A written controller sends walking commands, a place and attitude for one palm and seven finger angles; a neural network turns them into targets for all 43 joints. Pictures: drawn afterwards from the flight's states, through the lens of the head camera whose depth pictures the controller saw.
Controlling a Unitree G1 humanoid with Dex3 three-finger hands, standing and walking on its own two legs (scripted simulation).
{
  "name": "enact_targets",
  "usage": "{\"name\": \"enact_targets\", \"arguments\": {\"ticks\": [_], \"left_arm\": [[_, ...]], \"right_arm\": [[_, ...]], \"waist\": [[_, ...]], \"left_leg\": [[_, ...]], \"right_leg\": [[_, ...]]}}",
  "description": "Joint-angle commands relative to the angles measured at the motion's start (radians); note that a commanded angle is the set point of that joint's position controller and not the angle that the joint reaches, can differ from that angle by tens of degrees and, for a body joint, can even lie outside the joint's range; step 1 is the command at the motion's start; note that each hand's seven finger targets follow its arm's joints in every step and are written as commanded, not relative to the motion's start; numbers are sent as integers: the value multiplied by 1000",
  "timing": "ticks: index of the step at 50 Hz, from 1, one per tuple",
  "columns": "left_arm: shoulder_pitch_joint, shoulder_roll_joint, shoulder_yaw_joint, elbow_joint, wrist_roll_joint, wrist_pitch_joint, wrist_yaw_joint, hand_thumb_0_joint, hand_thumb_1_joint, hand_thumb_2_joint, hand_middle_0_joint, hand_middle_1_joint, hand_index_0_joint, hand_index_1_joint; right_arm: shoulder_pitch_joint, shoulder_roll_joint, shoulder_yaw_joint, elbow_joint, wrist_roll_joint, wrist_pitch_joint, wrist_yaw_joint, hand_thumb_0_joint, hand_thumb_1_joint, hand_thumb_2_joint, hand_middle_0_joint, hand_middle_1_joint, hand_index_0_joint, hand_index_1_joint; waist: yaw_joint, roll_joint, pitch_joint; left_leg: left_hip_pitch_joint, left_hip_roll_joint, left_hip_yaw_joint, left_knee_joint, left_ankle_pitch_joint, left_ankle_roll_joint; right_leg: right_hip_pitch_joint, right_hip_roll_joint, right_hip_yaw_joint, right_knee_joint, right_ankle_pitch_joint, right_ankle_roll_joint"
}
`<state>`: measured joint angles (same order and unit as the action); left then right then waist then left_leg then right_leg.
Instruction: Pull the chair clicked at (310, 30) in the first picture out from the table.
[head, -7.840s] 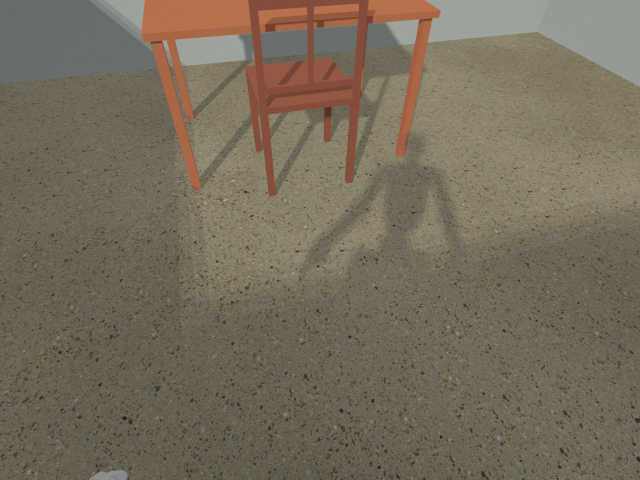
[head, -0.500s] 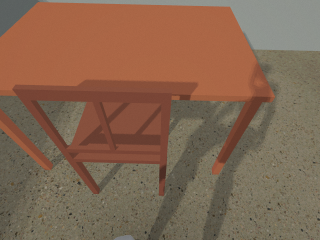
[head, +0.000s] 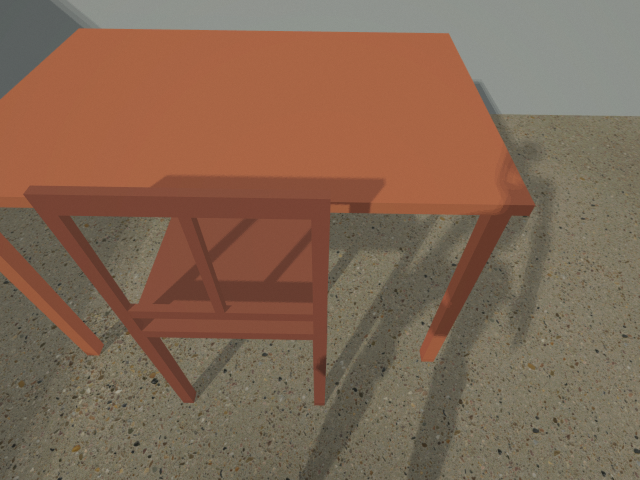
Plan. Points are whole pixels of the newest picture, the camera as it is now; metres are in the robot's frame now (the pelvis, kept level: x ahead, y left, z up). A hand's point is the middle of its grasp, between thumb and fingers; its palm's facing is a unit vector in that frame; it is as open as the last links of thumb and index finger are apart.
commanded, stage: look again from close up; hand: left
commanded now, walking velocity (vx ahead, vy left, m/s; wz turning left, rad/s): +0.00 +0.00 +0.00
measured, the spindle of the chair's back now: (206, 268) +0.46 +0.22 -0.07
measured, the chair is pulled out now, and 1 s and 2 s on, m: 0.00 0.00 0.00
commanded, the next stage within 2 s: raise the hand toward the chair's back in 0.82 s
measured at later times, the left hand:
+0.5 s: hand out of the picture +0.04 +0.19 -0.17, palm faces +0.03 -0.98 -0.22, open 7.3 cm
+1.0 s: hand out of the picture +0.11 +0.21 -0.12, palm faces +0.20 -0.96 -0.22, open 7.4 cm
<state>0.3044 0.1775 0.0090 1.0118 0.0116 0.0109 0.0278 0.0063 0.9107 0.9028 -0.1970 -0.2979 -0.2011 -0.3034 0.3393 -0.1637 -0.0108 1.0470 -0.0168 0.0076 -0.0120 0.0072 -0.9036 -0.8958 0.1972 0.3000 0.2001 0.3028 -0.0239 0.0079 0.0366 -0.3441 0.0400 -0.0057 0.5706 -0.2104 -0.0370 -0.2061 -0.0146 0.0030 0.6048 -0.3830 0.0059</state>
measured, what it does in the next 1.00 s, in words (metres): stands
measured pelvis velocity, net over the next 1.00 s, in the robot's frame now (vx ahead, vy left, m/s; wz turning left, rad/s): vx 0.03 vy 0.01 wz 0.00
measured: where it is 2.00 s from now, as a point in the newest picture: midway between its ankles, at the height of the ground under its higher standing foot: outside the picture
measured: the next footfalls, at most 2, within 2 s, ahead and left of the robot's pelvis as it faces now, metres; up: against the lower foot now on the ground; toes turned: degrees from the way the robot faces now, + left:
none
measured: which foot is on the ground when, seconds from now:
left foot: down 0.00-1.00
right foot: down 0.00-1.00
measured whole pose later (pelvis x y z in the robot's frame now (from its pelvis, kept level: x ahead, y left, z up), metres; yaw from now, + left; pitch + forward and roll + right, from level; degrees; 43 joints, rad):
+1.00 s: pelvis +0.03 +0.01 +0.01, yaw +0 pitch -1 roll +1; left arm 0.43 0.18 0.06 0.56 -0.07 0.04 0.06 0.02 0.90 0.90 -0.20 -0.30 -0.20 -0.30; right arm 0.28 -0.19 0.00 0.99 0.02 -0.11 -0.06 0.01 -0.90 -0.90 0.20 0.30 0.20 0.30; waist 0.02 -0.02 0.04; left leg -0.27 0.02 0.01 0.50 -0.23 -0.03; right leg -0.12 -0.03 0.00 0.51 -0.37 0.02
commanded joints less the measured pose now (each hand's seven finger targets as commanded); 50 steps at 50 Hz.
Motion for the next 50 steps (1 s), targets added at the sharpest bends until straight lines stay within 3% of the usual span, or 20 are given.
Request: {"name": "enact_targets", "arguments": {"ticks": [1,4,17,23,31,44,45,46,47,48,49,50], "left_arm": [[40,123,22,-29,1,-30,9,0,900,900,-200,-300,-200,-300],[41,121,19,-13,3,-30,8,0,900,900,-200,-300,-200,-300],[38,141,19,21,6,-36,8,0,900,900,-200,-300,-200,-300],[31,149,18,23,7,-34,5,0,900,900,-200,-300,-200,-300],[25,156,20,33,6,-34,5,0,900,900,-200,-300,-200,-300],[30,147,16,54,4,-34,6,0,900,900,-200,-300,-200,-300],[34,146,16,56,4,-35,7,0,900,900,-200,-300,-200,-300],[87,113,7,65,18,-58,49,0,900,900,-200,-300,-200,-300],[-637,397,196,-1472,-173,-272,39,0,877,890,-198,-296,-198,-296],[-394,465,267,-1343,-116,-257,88,0,853,880,-195,-293,-195,-293],[82,107,63,-1162,-137,-142,70,0,830,870,-193,-289,-193,-289],[115,13,50,-1027,-164,-111,60,0,807,860,-191,-285,-191,-285]], "right_arm": [[-16,-108,-16,-44,4,-33,-8,0,-900,-900,200,300,200,300],[-32,-110,-15,-31,5,-31,-9,0,-900,-900,200,300,200,300],[-109,-137,-14,-11,8,-36,-12,0,-900,-900,200,300,200,300],[-132,-141,-10,-7,9,-35,-12,0,-900,-900,200,300,200,300],[-134,-153,-8,5,7,-38,-13,0,-900,-900,200,300,200,300],[-116,-139,-2,36,9,-35,-14,0,-900,-900,200,300,200,300],[-115,-138,-2,37,9,-35,-15,0,-900,-900,200,300,200,300],[-148,-151,-9,-34,14,-39,-6,0,-900,-900,200,300,200,300],[-102,-279,-45,-333,51,-183,-50,0,-900,-900,200,300,200,300],[-159,-178,-10,-286,48,-250,-104,0,-900,-900,200,300,200,300],[-158,-165,-20,-333,45,-313,-94,0,-900,-900,200,300,200,300],[-121,-162,-32,-298,61,-322,-84,0,-900,-900,200,300,200,300]], "waist": [[25,-6,-3],[23,-15,22],[27,-18,-10],[31,-13,7],[33,-6,-29],[36,-21,-1],[35,-25,-7],[39,-12,61],[-60,136,-430],[1,136,-398],[10,226,-333],[-26,147,-222]], "left_leg": [[92,45,-41,-97,102,62],[101,42,-33,-104,91,58],[170,50,-28,-108,201,58],[168,48,-34,-130,192,59],[196,51,-39,-133,250,61],[188,45,-38,-158,233,56],[197,44,-39,-154,247,56],[135,52,-3,53,318,36],[416,-44,28,-77,419,74],[483,11,61,-67,415,71],[444,13,18,-111,469,75],[341,-13,-4,-57,454,69]], "right_leg": [[-70,-64,63,-166,133,-39],[-79,-67,65,-184,133,-37],[-31,-81,55,-194,269,-21],[-22,-80,49,-212,254,-16],[10,-86,39,-211,290,-14],[27,-90,26,-239,282,-12],[29,-90,27,-237,300,-12],[-40,-120,109,-268,593,4],[28,-37,-38,-127,667,-27],[-50,1,-75,-84,447,-19],[-115,34,-118,5,283,-26],[-177,21,-122,17,219,-13]]}}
